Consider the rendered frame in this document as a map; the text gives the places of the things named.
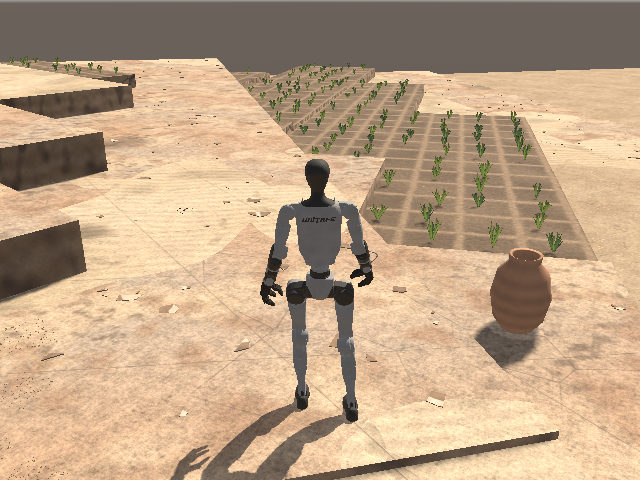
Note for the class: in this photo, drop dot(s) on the robot left hand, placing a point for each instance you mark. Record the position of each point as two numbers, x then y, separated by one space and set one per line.
266 290

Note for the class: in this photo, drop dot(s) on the humanoid robot torso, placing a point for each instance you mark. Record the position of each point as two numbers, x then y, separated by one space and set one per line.
319 240

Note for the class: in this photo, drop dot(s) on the right robot upper arm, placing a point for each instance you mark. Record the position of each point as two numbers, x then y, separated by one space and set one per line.
349 211

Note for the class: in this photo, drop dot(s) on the right robot forearm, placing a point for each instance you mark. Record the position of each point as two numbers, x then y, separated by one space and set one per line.
364 260

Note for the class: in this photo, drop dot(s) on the left robot forearm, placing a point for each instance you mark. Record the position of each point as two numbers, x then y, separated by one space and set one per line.
272 269

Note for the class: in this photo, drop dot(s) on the right robot thigh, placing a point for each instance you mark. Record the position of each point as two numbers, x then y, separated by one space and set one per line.
344 306

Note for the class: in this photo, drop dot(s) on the left robot upper arm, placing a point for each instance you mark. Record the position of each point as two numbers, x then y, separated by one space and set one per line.
286 213

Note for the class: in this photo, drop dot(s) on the robot right hand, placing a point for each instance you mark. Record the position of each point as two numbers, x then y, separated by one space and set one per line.
358 273

